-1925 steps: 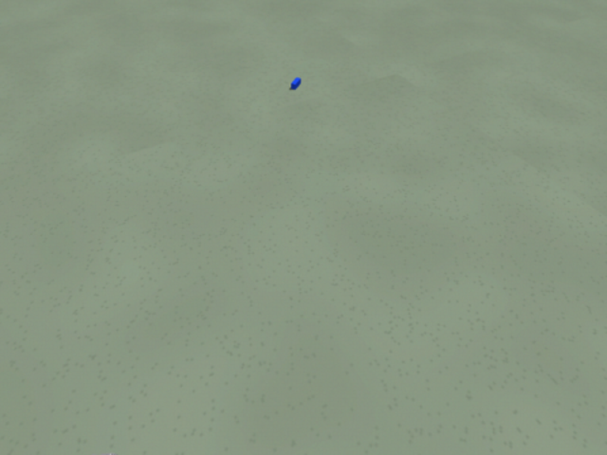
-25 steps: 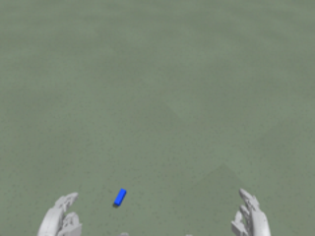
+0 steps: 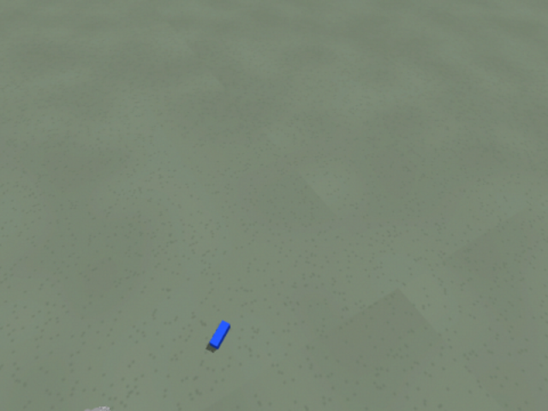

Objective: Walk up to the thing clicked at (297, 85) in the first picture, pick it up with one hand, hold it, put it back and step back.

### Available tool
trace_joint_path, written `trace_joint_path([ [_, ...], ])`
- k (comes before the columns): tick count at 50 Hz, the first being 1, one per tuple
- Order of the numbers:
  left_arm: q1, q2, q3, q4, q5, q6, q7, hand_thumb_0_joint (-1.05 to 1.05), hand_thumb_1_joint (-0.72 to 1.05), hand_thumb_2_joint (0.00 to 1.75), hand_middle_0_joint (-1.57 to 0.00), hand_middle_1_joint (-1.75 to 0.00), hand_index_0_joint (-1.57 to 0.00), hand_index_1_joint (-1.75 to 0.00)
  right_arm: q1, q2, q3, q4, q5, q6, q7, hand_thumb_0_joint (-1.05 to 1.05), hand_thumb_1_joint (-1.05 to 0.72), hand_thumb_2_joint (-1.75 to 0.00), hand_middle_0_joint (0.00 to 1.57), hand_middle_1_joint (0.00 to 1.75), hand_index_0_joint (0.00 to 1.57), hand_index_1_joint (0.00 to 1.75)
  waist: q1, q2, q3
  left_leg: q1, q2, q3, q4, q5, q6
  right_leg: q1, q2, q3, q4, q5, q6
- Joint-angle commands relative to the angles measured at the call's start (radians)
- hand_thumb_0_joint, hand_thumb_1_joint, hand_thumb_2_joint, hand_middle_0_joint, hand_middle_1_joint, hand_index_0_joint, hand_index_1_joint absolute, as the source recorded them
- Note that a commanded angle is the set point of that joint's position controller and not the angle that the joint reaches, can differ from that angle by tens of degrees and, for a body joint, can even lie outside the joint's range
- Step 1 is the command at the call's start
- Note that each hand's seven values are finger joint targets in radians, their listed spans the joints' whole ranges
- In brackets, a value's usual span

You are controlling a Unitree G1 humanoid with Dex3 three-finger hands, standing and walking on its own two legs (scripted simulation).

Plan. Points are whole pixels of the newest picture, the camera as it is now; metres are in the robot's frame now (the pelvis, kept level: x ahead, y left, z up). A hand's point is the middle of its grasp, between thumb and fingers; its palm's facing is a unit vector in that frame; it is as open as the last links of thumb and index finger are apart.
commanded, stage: stand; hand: left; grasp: from above
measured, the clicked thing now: (220, 334) +0.45 +0.18 -0.74
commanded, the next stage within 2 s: none
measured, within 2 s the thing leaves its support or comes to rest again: neither
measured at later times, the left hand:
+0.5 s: hand out of the picture +0.04 +0.24 -0.14, palm faces +0.03 -0.94 -0.34, open 7.4 cm
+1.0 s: hand out of the picture +0.06 +0.23 -0.13, palm faces +0.02 -0.94 -0.34, open 7.4 cm
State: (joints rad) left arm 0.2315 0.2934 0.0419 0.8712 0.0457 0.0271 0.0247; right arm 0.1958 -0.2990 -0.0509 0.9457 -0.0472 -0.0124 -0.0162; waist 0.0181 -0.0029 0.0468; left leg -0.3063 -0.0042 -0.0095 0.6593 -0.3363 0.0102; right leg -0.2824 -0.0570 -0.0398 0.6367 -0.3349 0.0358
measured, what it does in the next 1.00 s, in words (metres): stands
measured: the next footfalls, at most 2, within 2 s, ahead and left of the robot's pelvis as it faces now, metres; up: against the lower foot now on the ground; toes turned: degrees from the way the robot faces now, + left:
none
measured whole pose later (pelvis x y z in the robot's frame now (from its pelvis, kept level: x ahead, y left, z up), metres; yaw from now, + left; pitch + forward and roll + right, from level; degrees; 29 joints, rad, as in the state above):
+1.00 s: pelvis +0.00 -0.02 +0.02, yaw +0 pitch -4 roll +0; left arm 0.13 0.30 0.03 1.16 0.03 -0.01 0.01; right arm 0.13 -0.32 -0.02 1.14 -0.02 0.00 -0.01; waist 0.01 0.02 0.07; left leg -0.10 0.01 -0.02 0.33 -0.17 -0.02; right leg -0.08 -0.03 -0.06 0.33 -0.18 0.02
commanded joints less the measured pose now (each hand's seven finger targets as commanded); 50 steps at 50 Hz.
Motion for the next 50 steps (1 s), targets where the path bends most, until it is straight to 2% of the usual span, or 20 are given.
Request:
trace_joint_path([
  [1, -0.044, 0.154, 0.036, -0.001, -0.009, -0.044, 0.018, 0.00, 0.90, 0.90, -0.20, -0.30, -0.20, -0.30, -0.054, -0.173, -0.034, -0.030, 0.006, -0.025, -0.015, 0.00, -0.90, -0.90, 0.20, 0.30, 0.20, 0.30, 0.002, 0.028, -0.085, 0.090, 0.084, -0.115, -0.208, 0.268, 0.036, 0.101, -0.045, 0.063, -0.177, 0.221, -0.052],
  [4, -0.044, 0.168, 0.034, 0.056, -0.012, -0.046, 0.021, 0.00, 0.90, 0.90, -0.20, -0.30, -0.20, -0.30, -0.054, -0.179, -0.032, 0.007, 0.013, -0.021, -0.016, 0.00, -0.90, -0.90, 0.20, 0.30, 0.20, 0.30, 0.000, 0.016, -0.082, 0.141, 0.086, -0.108, -0.231, 0.317, 0.030, 0.135, -0.057, 0.065, -0.220, 0.256, -0.048],
  [12, -0.066, 0.179, 0.024, 0.154, -0.012, -0.042, 0.020, 0.00, 0.90, 0.90, -0.20, -0.30, -0.20, -0.30, -0.079, -0.186, -0.023, 0.073, 0.020, -0.010, -0.018, 0.00, -0.90, -0.90, 0.20, 0.30, 0.20, 0.30, 0.002, 0.018, -0.021, 0.149, 0.097, -0.117, -0.336, 0.247, 0.022, 0.175, -0.061, 0.057, -0.299, 0.195, -0.035],
  [15, -0.083, 0.181, 0.023, 0.176, -0.011, -0.040, 0.017, 0.00, 0.90, 0.90, -0.20, -0.30, -0.20, -0.30, -0.082, -0.189, -0.020, 0.089, 0.021, -0.008, -0.016, 0.00, -0.90, -0.90, 0.20, 0.30, 0.20, 0.30, -0.004, 0.020, 0.008, 0.126, 0.095, -0.124, -0.375, 0.163, 0.015, 0.174, -0.058, 0.052, -0.313, 0.169, -0.032],
  [21, -0.089, 0.188, 0.021, 0.205, -0.012, -0.045, 0.013, 0.00, 0.90, 0.90, -0.20, -0.30, -0.20, -0.30, -0.101, -0.194, -0.022, 0.109, 0.021, -0.005, -0.011, 0.00, -0.90, -0.90, 0.20, 0.30, 0.20, 0.30, -0.002, 0.011, 0.010, 0.134, 0.099, -0.125, -0.387, 0.132, 0.016, 0.175, -0.065, 0.058, -0.350, 0.137, -0.031],
  [28, -0.114, 0.207, 0.025, 0.220, -0.016, -0.049, 0.011, 0.00, 0.90, 0.90, -0.20, -0.30, -0.20, -0.30, -0.103, -0.192, -0.014, 0.125, 0.023, -0.006, -0.007, 0.00, -0.90, -0.90, 0.20, 0.30, 0.20, 0.30, -0.006, -0.001, 0.002, 0.144, 0.098, -0.114, -0.392, 0.165, 0.013, 0.189, -0.074, 0.069, -0.367, 0.160, -0.034],
  [31, -0.113, 0.212, 0.024, 0.226, -0.016, -0.050, 0.009, 0.00, 0.90, 0.90, -0.20, -0.30, -0.20, -0.30, -0.113, -0.201, -0.012, 0.126, 0.024, -0.006, -0.005, 0.00, -0.90, -0.90, 0.20, 0.30, 0.20, 0.30, -0.004, 0.003, 0.008, 0.146, 0.098, -0.114, -0.395, 0.147, 0.009, 0.178, -0.068, 0.067, -0.373, 0.128, -0.031],
  [33, -0.120, 0.210, 0.024, 0.227, -0.017, -0.049, 0.007, 0.00, 0.90, 0.90, -0.20, -0.30, -0.20, -0.30, -0.114, -0.207, -0.011, 0.128, 0.024, -0.004, -0.006, 0.00, -0.90, -0.90, 0.20, 0.30, 0.20, 0.30, -0.005, 0.010, 0.000, 0.141, 0.103, -0.115, -0.392, 0.139, 0.013, 0.185, -0.072, 0.070, -0.375, 0.141, -0.035],
  [36, -0.121, 0.215, 0.025, 0.230, -0.019, -0.051, 0.007, 0.00, 0.90, 0.90, -0.20, -0.30, -0.20, -0.30, -0.110, -0.208, -0.007, 0.132, 0.025, -0.006, -0.007, 0.00, -0.90, -0.90, 0.20, 0.30, 0.20, 0.30, -0.006, 0.009, -0.026, 0.160, 0.107, -0.109, -0.384, 0.195, 0.015, 0.202, -0.080, 0.077, -0.372, 0.188, -0.038],
  [37, -0.119, 0.212, 0.024, 0.234, -0.019, -0.051, 0.007, 0.00, 0.90, 0.90, -0.20, -0.30, -0.20, -0.30, -0.114, -0.204, -0.004, 0.134, 0.025, -0.007, -0.006, 0.00, -0.90, -0.90, 0.20, 0.30, 0.20, 0.30, -0.004, 0.004, -0.012, 0.167, 0.106, -0.110, -0.387, 0.204, 0.012, 0.187, -0.074, 0.071, -0.374, 0.174, -0.036],
  [46, -0.124, 0.215, 0.025, 0.243, -0.023, -0.050, 0.003, 0.00, 0.90, 0.90, -0.20, -0.30, -0.20, -0.30, -0.115, -0.215, 0.001, 0.139, 0.027, -0.008, -0.006, 0.00, -0.90, -0.90, 0.20, 0.30, 0.20, 0.30, -0.003, -0.007, -0.025, 0.183, 0.115, -0.105, -0.383, 0.238, 0.011, 0.199, -0.074, 0.072, -0.376, 0.195, -0.038],
  [50, -0.138, 0.226, 0.028, 0.236, -0.024, -0.053, 0.001, 0.00, 0.90, 0.90, -0.20, -0.30, -0.20, -0.30, -0.114, -0.219, 0.003, 0.138, 0.027, -0.010, -0.006, 0.00, -0.90, -0.90, 0.20, 0.30, 0.20, 0.30, -0.009, -0.008, -0.039, 0.196, 0.118, -0.098, -0.374, 0.281, 0.011, 0.204, -0.079, 0.079, -0.379, 0.254, -0.039],
])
